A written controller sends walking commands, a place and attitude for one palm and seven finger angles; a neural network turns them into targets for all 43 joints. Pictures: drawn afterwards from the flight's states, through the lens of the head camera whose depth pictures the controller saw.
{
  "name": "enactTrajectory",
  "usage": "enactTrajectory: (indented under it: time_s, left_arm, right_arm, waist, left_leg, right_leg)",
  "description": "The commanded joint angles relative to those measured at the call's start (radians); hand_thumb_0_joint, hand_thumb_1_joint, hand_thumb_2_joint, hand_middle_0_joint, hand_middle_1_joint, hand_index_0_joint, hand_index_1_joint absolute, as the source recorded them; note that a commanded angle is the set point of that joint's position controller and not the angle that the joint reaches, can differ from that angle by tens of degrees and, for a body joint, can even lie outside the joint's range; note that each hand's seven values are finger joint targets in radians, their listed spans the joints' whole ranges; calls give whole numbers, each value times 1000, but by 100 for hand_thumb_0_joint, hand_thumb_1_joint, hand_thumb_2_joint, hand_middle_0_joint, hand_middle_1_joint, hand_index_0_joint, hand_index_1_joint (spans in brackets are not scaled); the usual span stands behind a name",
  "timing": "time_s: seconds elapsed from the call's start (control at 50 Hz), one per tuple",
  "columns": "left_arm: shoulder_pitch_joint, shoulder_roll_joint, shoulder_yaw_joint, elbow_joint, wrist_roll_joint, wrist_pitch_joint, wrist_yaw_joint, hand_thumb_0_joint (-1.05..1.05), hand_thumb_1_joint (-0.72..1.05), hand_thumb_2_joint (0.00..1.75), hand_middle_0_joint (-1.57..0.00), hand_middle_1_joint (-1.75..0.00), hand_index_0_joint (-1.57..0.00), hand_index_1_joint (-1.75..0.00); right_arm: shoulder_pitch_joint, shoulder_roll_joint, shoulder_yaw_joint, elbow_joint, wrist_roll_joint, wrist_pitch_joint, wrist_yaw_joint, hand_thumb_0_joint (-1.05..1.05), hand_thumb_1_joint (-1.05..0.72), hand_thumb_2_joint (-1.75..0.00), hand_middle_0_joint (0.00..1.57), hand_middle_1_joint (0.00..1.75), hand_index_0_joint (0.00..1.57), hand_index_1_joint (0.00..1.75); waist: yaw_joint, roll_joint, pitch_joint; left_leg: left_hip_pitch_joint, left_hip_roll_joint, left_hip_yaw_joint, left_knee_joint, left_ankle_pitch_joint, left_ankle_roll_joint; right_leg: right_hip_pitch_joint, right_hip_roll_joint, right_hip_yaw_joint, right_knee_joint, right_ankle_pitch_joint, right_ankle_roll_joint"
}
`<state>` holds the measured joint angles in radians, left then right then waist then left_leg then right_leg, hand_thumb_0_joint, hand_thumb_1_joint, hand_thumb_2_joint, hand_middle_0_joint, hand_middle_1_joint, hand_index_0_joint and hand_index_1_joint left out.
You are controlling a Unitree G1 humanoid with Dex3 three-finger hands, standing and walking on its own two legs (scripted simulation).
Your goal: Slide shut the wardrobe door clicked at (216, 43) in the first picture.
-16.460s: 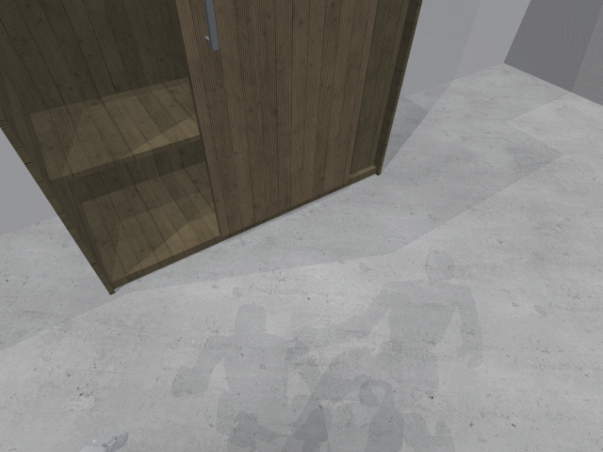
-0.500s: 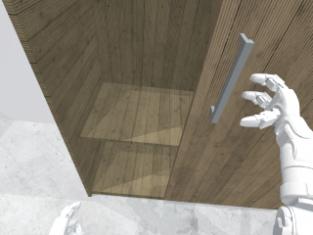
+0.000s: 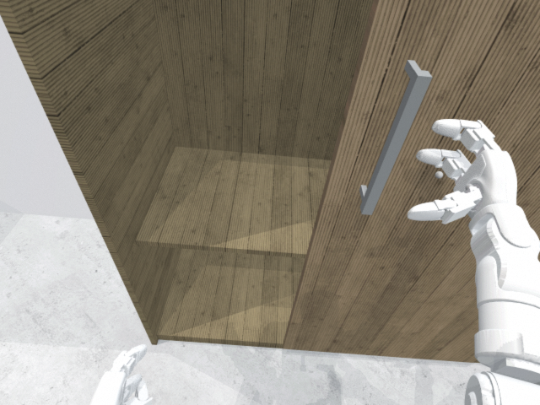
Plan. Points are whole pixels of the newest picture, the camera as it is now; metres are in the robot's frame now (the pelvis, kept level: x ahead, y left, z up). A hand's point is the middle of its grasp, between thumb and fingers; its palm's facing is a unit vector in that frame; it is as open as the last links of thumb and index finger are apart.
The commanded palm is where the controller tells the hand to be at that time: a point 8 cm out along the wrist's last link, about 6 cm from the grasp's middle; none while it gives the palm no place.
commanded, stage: move the hooked fingers beside the handle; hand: right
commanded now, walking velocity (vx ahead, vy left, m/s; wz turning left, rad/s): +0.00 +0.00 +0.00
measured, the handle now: (386, 146) +0.46 -0.14 +0.19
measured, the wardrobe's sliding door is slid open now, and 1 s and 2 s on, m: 0.46 0.46 0.46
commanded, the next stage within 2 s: feel for the door with the fingertips in 1.92 s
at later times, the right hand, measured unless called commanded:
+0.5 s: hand (441, 172) +0.38 -0.19 +0.22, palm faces +0.03 +1.00 -0.03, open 14.0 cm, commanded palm +0.35 -0.24 +0.19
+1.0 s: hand (435, 184) +0.38 -0.19 +0.19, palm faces +0.02 +1.00 -0.03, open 14.0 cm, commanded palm +0.36 -0.25 +0.20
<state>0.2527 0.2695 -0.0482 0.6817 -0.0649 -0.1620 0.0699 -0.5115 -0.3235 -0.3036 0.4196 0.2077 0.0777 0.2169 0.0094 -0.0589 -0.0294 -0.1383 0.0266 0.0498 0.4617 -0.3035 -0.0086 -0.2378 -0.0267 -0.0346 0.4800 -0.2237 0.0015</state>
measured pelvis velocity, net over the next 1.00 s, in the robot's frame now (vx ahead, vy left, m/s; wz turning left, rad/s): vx -0.01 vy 0.00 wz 0.00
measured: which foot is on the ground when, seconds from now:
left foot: down 0.00-1.00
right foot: down 0.00-1.00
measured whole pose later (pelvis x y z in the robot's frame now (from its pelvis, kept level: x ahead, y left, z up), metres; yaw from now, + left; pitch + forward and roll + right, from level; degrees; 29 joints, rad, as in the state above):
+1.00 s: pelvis -0.01 +0.00 +0.00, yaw +0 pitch +0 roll +0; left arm 0.27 0.29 -0.04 0.67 -0.07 -0.16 0.07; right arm -0.51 -0.35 -0.31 0.47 0.21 0.10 0.24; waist 0.02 -0.07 -0.02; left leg -0.16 0.02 0.05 0.46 -0.29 -0.01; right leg -0.26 -0.03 -0.04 0.48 -0.21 0.00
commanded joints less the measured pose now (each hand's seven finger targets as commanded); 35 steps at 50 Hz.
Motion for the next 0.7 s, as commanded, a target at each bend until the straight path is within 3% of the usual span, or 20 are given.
enactTrajectory:
  time_s: [0.0,0.08,0.1,0.14,0.16,0.18,0.2,0.24,0.28,0.3,0.38,0.44,0.46,0.5,0.54,0.56,0.58,0.62,0.64,0.68]
  left_arm:
    - [-105,118,38,-143,-4,-52,9,0,90,90,-20,-30,-20,-30]
    - [-111,129,40,-151,-14,-30,9,0,90,90,-20,-30,-20,-30]
    - [-115,131,42,-158,-14,-28,10,0,90,90,-20,-30,-20,-30]
    - [-118,133,45,-165,-12,-27,9,0,90,90,-20,-30,-20,-30]
    - [-126,127,46,-175,-9,-28,8,0,90,90,-20,-30,-20,-30]
    - [-126,126,46,-179,-7,-31,8,0,90,90,-20,-30,-20,-30]
    - [-133,117,44,-190,-4,-38,6,0,90,90,-20,-30,-20,-30]
    - [-135,110,40,-180,1,-48,6,0,90,90,-20,-30,-20,-30]
    - [-131,107,36,-162,2,-54,9,0,90,90,-20,-30,-20,-30]
    - [-132,109,36,-151,1,-55,12,0,90,90,-20,-30,-20,-30]
    - [-135,120,30,-124,-10,-40,23,0,90,90,-20,-30,-20,-30]
    - [-124,128,29,-124,-16,-24,26,0,90,90,-20,-30,-20,-30]
    - [-116,134,32,-126,-15,-22,27,0,90,90,-20,-30,-20,-30]
    - [-119,130,37,-149,-13,-25,25,0,90,90,-20,-30,-20,-30]
    - [-113,126,38,-161,-5,-32,20,0,90,90,-20,-30,-20,-30]
    - [-118,117,35,-166,-3,-38,20,0,90,90,-20,-30,-20,-30]
    - [-108,117,38,-167,0,-46,20,0,90,90,-20,-30,-20,-30]
    - [-106,118,37,-159,3,-55,21,0,90,90,-20,-30,-20,-30]
    - [-107,114,37,-159,1,-61,20,0,90,90,-20,-30,-20,-30]
    - [-97,120,35,-135,-4,-63,22,0,90,90,-20,-30,-20,-30]
  right_arm:
    - [-459,-242,-31,-177,11,-31,-5,0,50,-30,30,120,30,120]
    - [-344,-196,-6,-57,29,60,23,0,50,-30,30,120,30,120]
    - [-350,-189,-1,-77,36,68,29,0,50,-30,30,120,30,120]
    - [-358,-231,-41,-137,44,52,26,0,50,-30,30,120,30,120]
    - [-389,-235,-44,-200,45,35,23,0,50,-30,30,120,30,120]
    - [-427,-274,-71,-263,39,11,13,0,50,-30,30,120,30,120]
    - [-483,-252,-42,-352,36,-17,7,0,50,-30,30,120,30,120]
    - [-528,-280,-55,-430,28,-60,-17,0,50,-30,30,120,30,120]
    - [-544,-261,-39,-405,25,-73,-29,0,50,-30,30,120,30,120]
    - [-527,-259,-42,-362,25,-68,-31,0,50,-30,30,120,30,120]
    - [-453,-222,-10,-121,24,15,-19,0,50,-30,30,120,30,120]
    - [-402,-200,11,13,26,72,-3,0,50,-30,30,120,30,120]
    - [-417,-238,-17,25,26,75,0,0,50,-30,30,120,30,120]
    - [-467,-256,-27,-50,25,46,7,0,50,-30,30,120,30,120]
    - [-525,-330,-83,-157,25,-14,1,0,50,-30,30,120,30,120]
    - [-579,-313,-61,-207,25,-48,4,0,50,-30,30,120,30,120]
    - [-615,-350,-95,-250,26,-80,-2,0,50,-30,30,120,30,120]
    - [-625,-373,-104,-291,25,-122,-1,0,50,-30,30,120,30,120]
    - [-602,-346,-93,-276,27,-124,3,0,50,-30,30,120,30,120]
    - [-568,-319,-70,-167,25,-101,13,0,50,-30,30,120,30,120]
  waist:
    - [-3,-15,-206]
    - [-10,88,-149]
    - [-9,87,-169]
    - [-14,114,-215]
    - [-15,83,-250]
    - [-15,65,-292]
    - [-9,31,-327]
    - [-3,-25,-343]
    - [7,-35,-311]
    - [7,-7,-280]
    - [6,49,-115]
    - [4,100,-78]
    - [2,117,-95]
    - [0,83,-190]
    - [-7,39,-295]
    - [2,10,-320]
    - [1,26,-364]
    - [3,24,-380]
    - [4,4,-362]
    - [11,-15,-258]
  left_leg:
    - [-69,-40,3,-65,342,29]
    - [-80,-37,12,-72,308,24]
    - [-82,-36,9,-70,305,23]
    - [-52,-35,8,-63,342,22]
    - [-46,-34,4,-58,354,22]
    - [-33,-36,2,-52,364,24]
    - [-29,-36,1,-47,372,25]
    - [-34,-39,-3,-54,358,28]
    - [-56,-43,1,-66,326,29]
    - [-61,-45,3,-71,307,28]
    - [-111,-39,-2,-103,200,23]
    - [-125,-32,-2,-112,160,19]
    - [-119,-30,-4,-109,170,18]
    - [-87,-30,-9,-92,211,20]
    - [-34,-30,-17,-81,261,23]
    - [-24,-32,-17,-74,286,24]
    - [-8,-36,-16,-70,311,23]
    - [8,-39,-19,-67,345,23]
    - [-4,-39,-19,-71,340,22]
    - [-52,-41,-13,-84,298,24]
  right_leg:
    - [204,25,39,-43,226,-39]
    - [139,26,34,-50,166,-41]
    - [146,27,34,-46,164,-42]
    - [156,28,32,-35,195,-46]
    - [179,31,31,-30,209,-46]
    - [204,31,36,-26,233,-45]
    - [238,32,40,-24,254,-44]
    - [271,29,48,-23,262,-43]
    - [284,25,55,-34,240,-38]
    - [269,23,56,-41,217,-37]
    - [156,27,45,-70,81,-40]
    - [105,30,40,-73,40,-41]
    - [101,28,40,-68,49,-42]
    - [140,32,38,-55,93,-44]
    - [177,36,38,-40,140,-45]
    - [204,35,37,-38,166,-45]
    - [230,34,43,-33,192,-48]
    - [249,28,42,-27,227,-50]
    - [253,31,40,-31,218,-51]
    - [219,28,38,-42,173,-46]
